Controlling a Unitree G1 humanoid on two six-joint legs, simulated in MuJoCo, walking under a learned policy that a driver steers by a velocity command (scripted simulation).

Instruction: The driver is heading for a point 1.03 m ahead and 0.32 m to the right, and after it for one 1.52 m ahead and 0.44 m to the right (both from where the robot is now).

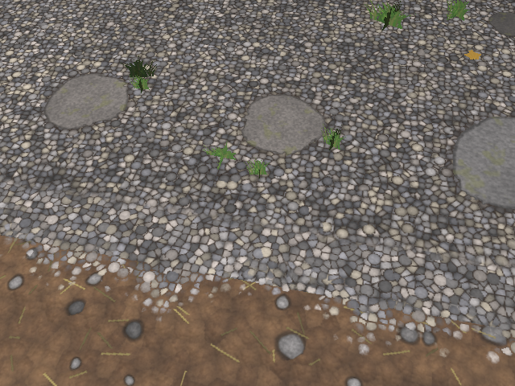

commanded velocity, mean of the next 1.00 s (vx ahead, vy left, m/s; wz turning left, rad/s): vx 0.50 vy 0.00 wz -0.22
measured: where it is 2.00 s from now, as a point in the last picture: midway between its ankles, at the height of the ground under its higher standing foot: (332, 202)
